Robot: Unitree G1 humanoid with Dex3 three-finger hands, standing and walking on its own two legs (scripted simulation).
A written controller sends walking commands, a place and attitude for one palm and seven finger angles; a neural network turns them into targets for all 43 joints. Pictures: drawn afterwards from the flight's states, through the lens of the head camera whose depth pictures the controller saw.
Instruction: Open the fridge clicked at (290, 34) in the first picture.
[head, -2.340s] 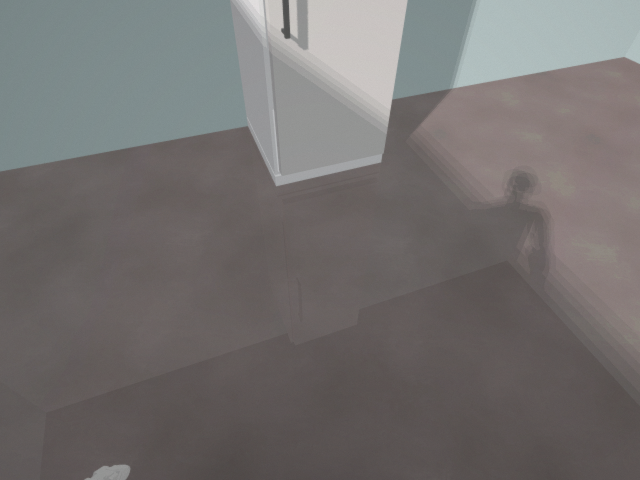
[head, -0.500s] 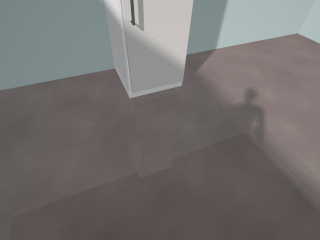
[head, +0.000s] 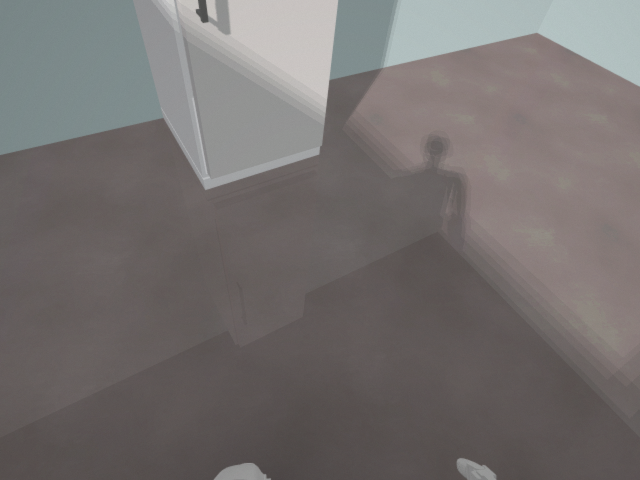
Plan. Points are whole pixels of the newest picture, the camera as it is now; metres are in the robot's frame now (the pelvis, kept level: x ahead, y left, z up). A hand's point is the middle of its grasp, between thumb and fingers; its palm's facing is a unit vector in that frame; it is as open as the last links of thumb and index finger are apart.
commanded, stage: walk to a spot facing it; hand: left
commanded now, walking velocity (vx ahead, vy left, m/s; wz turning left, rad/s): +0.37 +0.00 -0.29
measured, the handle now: out of the picture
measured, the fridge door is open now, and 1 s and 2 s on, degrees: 0 0 0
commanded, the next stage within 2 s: turn to face it in 1.46 s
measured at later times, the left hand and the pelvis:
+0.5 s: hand (273, 319) +0.39 +0.11 -0.15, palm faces -0.26 -0.95 -0.18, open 7.4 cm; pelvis +0.20 -0.03 +0.00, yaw -10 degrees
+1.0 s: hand (250, 310) +0.41 +0.16 -0.17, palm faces -0.14 -0.98 -0.15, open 7.4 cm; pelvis +0.42 -0.03 +0.01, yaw -13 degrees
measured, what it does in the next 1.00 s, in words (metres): walks ahead: right foot, then left foot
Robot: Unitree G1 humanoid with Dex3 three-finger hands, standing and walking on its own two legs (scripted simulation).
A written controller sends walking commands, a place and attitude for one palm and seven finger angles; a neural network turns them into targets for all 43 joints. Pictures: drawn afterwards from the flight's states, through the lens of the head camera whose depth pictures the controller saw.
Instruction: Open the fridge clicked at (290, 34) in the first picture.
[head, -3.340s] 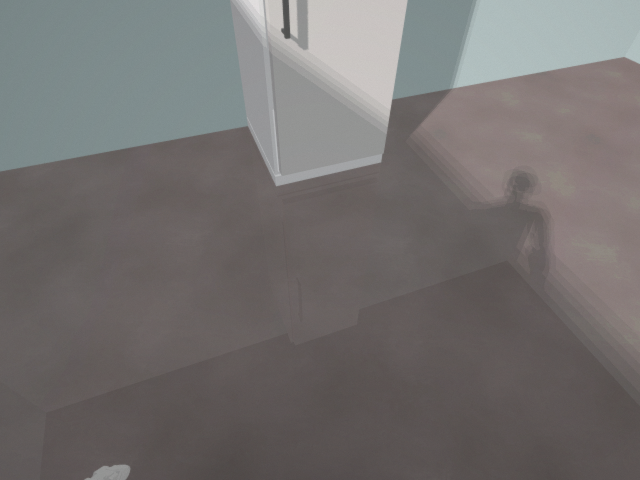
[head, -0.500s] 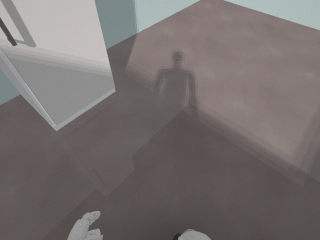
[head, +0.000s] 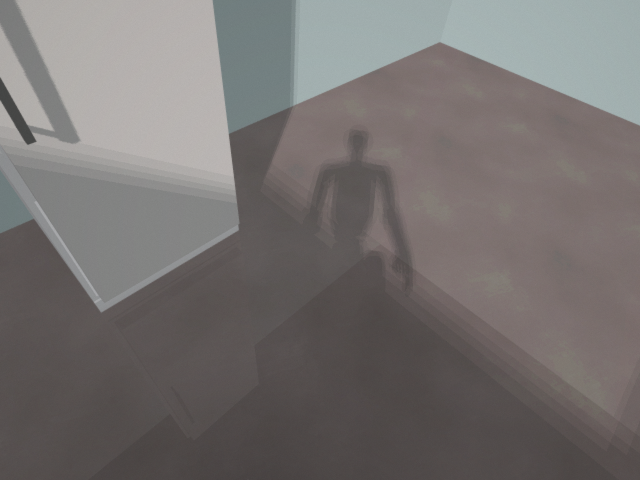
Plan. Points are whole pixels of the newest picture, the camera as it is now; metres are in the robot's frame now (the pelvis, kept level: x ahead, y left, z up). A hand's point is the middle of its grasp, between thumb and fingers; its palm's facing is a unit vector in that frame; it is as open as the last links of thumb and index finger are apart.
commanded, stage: walk to a spot facing it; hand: left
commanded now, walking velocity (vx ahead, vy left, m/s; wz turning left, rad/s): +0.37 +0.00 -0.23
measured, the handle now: out of the picture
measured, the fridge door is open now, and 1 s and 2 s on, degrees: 0 0 0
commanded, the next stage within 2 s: turn to face it in 0.46 s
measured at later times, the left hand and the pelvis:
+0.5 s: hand (262, 353) +0.34 +0.12 -0.16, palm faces -0.09 -0.97 -0.23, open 7.4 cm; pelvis +0.22 -0.06 -0.01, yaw -6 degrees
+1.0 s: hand (235, 340) +0.37 +0.17 -0.18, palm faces +0.17 -0.97 -0.18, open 7.4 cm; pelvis +0.35 -0.02 +0.00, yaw +7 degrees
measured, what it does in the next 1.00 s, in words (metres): walks ahead: right foot, then left foot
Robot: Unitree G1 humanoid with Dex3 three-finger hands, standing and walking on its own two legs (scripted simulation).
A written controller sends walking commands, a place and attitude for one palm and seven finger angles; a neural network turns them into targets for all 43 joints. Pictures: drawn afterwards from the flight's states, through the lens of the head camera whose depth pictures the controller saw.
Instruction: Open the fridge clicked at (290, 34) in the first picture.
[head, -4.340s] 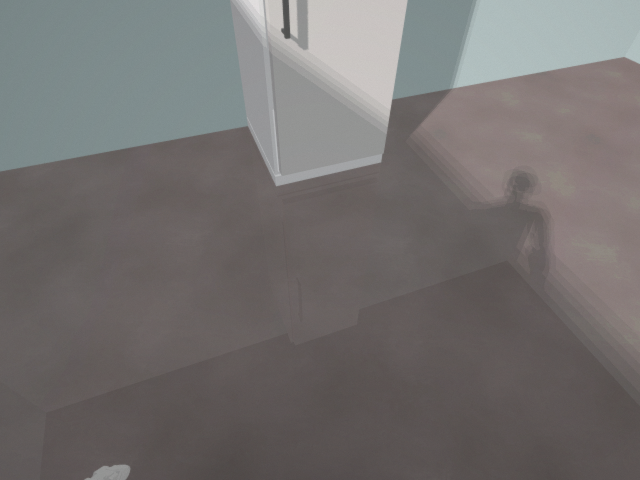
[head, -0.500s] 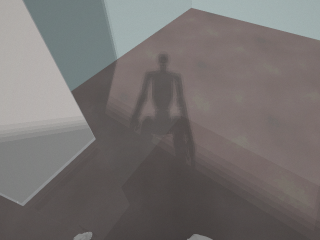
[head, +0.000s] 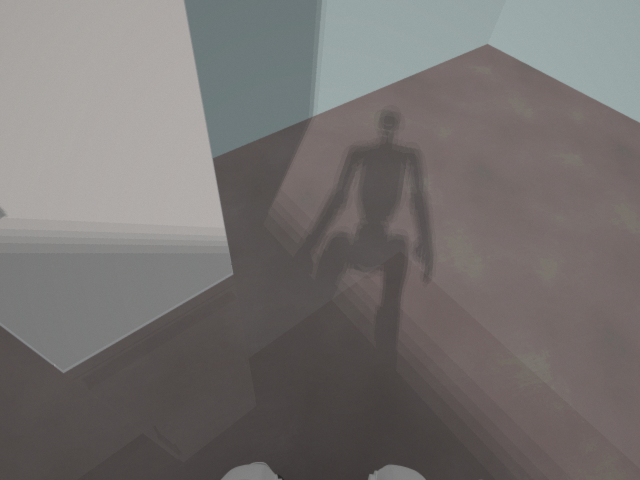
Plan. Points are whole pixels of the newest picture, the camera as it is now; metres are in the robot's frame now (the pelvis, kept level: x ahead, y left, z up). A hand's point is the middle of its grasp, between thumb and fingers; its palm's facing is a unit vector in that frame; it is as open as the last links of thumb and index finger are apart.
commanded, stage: turn to face it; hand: left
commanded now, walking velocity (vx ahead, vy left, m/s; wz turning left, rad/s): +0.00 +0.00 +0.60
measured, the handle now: out of the picture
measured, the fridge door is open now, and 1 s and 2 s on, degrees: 0 0 0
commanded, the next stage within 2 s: take the last steps up to it in 1.10 s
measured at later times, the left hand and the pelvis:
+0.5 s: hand out of the picture +0.07 +0.15 -0.13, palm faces +0.28 -0.91 -0.29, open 7.4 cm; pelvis +0.01 -0.07 +0.01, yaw +17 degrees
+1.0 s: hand out of the picture -0.11 +0.17 -0.17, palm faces +0.58 -0.77 -0.27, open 7.4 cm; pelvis -0.02 -0.04 +0.01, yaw +33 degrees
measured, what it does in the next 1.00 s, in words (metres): steps on the spot, turning left: right foot, then left foot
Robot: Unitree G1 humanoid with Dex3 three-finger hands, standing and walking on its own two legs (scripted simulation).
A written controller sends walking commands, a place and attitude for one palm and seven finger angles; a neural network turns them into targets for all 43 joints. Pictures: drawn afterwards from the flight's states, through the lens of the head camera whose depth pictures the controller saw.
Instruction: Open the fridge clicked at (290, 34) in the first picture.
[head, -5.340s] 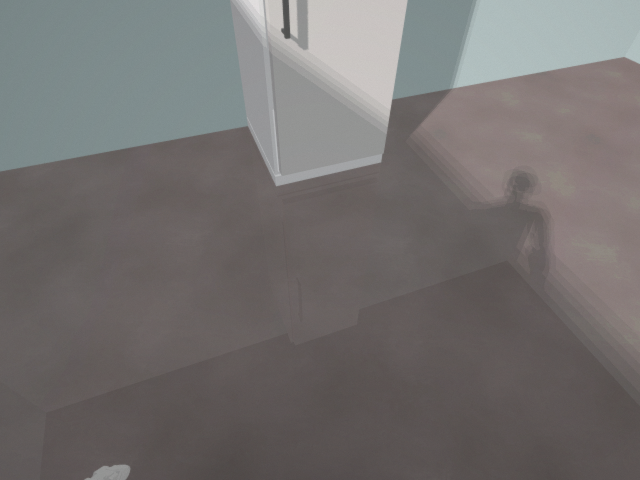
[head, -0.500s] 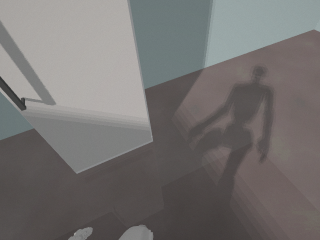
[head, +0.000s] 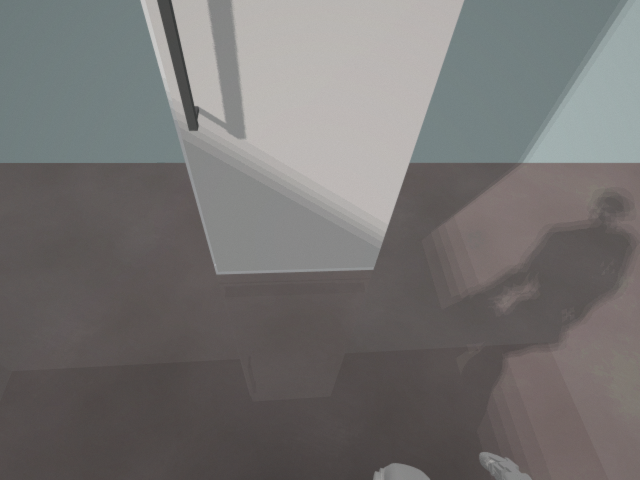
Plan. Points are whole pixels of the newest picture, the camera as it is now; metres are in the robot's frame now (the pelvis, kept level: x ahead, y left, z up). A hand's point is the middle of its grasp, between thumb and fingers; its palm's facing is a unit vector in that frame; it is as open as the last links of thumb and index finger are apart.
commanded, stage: turn to face it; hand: left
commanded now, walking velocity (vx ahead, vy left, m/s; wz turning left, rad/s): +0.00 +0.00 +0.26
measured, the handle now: (169, 6) +0.74 +0.33 +0.18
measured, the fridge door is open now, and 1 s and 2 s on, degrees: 0 0 0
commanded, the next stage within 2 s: take the last steps up to it in 0.10 s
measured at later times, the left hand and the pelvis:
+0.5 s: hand out of the picture +0.01 +0.16 -0.14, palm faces +0.18 -0.95 -0.25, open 7.3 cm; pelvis +0.01 -0.03 +0.01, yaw +8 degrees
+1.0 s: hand out of the picture +0.12 +0.26 -0.17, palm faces +0.19 -0.97 -0.17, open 7.4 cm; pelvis +0.12 +0.07 +0.01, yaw +8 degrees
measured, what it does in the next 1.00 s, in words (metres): walks ahead: right foot, then left foot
